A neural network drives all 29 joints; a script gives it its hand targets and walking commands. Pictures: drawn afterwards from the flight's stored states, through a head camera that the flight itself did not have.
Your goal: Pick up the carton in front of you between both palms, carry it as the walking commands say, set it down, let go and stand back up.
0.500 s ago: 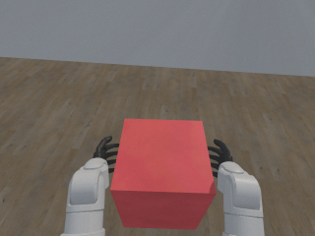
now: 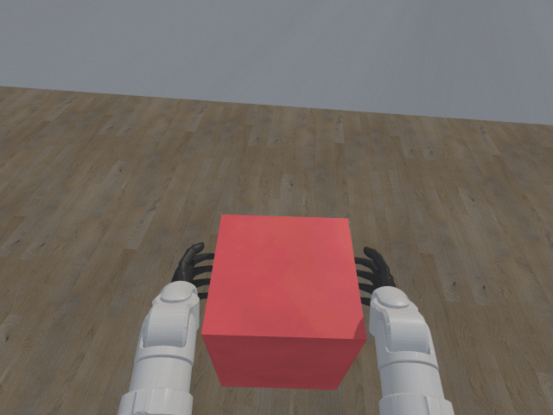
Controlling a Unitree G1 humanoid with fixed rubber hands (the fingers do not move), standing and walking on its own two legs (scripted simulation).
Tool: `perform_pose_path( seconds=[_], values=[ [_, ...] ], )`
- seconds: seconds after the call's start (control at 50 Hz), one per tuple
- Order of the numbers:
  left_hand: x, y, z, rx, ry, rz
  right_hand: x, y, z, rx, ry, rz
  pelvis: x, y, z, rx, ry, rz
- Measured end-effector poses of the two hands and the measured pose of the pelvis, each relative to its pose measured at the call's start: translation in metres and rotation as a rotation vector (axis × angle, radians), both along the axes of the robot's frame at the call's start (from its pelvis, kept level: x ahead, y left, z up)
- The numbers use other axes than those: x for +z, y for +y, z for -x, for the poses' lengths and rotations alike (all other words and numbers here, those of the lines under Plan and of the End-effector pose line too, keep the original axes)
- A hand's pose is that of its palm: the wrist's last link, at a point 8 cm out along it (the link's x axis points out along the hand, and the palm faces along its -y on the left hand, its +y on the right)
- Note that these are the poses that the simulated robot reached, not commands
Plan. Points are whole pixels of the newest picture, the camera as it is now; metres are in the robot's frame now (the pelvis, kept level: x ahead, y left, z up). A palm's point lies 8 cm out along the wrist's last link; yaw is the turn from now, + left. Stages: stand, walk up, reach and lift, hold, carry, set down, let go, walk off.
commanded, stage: carry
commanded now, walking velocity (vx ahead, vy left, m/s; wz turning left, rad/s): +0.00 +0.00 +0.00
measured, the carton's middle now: (281, 306) +0.31 +0.00 -0.05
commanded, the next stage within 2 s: hold in 1.04 s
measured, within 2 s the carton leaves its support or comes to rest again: neither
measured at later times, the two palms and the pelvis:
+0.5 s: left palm (176, 305) +0.26 +0.15 +0.04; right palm (386, 310) +0.26 -0.15 +0.04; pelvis -0.03 +0.00 +0.00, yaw +0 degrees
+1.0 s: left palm (174, 313) +0.25 +0.15 +0.04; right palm (387, 318) +0.25 -0.15 +0.04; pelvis -0.04 +0.00 +0.00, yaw +0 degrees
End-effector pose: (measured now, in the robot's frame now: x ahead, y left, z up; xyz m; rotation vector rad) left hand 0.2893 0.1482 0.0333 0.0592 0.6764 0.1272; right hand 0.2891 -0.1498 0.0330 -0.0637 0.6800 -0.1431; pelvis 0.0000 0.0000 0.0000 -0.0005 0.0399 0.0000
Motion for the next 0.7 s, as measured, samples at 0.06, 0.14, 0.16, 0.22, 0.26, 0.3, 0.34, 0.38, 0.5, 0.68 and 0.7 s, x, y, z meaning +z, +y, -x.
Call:
perform_pose_path(
  seconds=[0.06,0.14,0.16,0.22,0.26,0.3,0.34,0.38,0.5,0.68,0.7],
  values=[
    [0.003,0.001,0.001,0.003,-0.019,0.003,0.003,0.0,0.001,-0.002,-0.019,-0.004,0.001,0.0,0.005,0.0,-0.001,0.0],
    [0.008,0.001,0.006,0.009,-0.039,0.008,0.008,0.001,0.006,-0.005,-0.039,-0.011,0.002,0.001,0.01,0.0,-0.001,0.0],
    [0.009,0.002,0.008,0.009,-0.041,0.009,0.01,0.001,0.007,-0.006,-0.041,-0.012,0.002,0.001,0.011,0.0,-0.001,0.0],
    [0.01,0.002,0.013,0.01,-0.034,0.009,0.011,0.002,0.012,-0.004,-0.034,-0.011,0.002,0.001,0.014,0.001,-0.002,0.001],
    [0.01,0.002,0.017,0.01,-0.024,0.008,0.01,0.002,0.016,-0.003,-0.024,-0.01,0.002,0.001,0.016,0.001,-0.003,0.001],
    [0.009,0.003,0.02,0.009,-0.016,0.007,0.009,0.002,0.019,-0.002,-0.016,-0.008,0.002,0.001,0.018,0.001,-0.005,0.001],
    [0.008,0.003,0.023,0.009,-0.012,0.007,0.008,0.002,0.022,-0.001,-0.012,-0.007,0.002,0.001,0.02,0.001,-0.006,0.001],
    [0.008,0.003,0.025,0.009,-0.011,0.007,0.008,0.003,0.024,-0.001,-0.011,-0.008,0.002,0.001,0.022,0.001,-0.007,0.001],
    [0.009,0.003,0.03,0.008,-0.016,0.007,0.009,0.003,0.029,-0.003,-0.016,-0.009,0.002,0.002,0.028,0.001,-0.006,0.002],
    [0.009,0.003,0.036,0.008,-0.015,0.007,0.01,0.003,0.035,-0.003,-0.015,-0.008,0.002,0.002,0.034,0.001,-0.006,0.002],
    [0.009,0.003,0.036,0.008,-0.015,0.007,0.01,0.003,0.035,-0.003,-0.015,-0.008,0.002,0.002,0.034,0.001,-0.006,0.002]
  ],
)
